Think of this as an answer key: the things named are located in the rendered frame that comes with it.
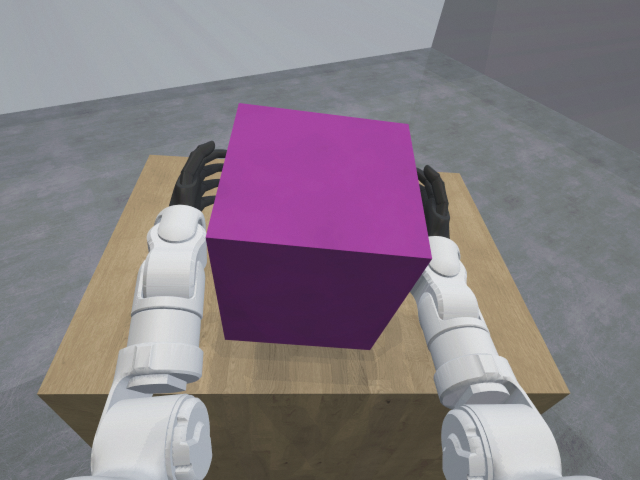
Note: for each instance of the carton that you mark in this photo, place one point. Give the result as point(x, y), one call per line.
point(317, 232)

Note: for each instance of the robot left upper arm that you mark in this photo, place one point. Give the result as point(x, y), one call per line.
point(153, 438)

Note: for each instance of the robot left forearm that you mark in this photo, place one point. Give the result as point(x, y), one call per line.
point(162, 353)

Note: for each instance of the pedestal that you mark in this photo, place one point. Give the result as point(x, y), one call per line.
point(296, 412)

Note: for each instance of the robot right hand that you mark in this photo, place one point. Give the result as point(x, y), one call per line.
point(435, 202)

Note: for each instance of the robot left hand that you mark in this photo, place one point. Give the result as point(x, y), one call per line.
point(190, 186)

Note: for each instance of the robot right forearm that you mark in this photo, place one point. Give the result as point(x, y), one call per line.
point(468, 367)

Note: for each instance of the robot right upper arm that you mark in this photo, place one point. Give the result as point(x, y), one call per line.
point(499, 442)

